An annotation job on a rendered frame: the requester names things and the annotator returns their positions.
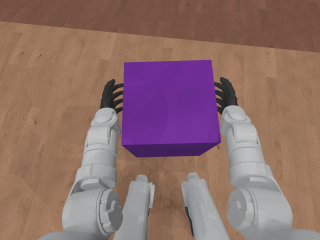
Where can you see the left robot forearm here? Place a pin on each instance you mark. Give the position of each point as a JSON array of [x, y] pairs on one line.
[[98, 168]]

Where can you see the robot right upper arm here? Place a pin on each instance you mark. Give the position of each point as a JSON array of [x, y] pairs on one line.
[[263, 214]]

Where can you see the right robot foot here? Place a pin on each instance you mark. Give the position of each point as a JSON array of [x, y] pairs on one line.
[[187, 212]]

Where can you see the left robot hand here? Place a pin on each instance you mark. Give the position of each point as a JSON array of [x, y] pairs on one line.
[[108, 96]]

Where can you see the right robot forearm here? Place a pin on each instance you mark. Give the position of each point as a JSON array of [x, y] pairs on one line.
[[246, 159]]

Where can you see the robot left shin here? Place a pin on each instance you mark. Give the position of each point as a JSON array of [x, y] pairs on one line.
[[140, 176]]

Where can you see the robot left upper arm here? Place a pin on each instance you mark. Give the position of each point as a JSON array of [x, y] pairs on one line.
[[89, 215]]

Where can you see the carton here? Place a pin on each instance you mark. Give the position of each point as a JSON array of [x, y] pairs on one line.
[[169, 108]]

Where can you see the right robot hand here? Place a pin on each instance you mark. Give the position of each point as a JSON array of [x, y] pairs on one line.
[[228, 95]]

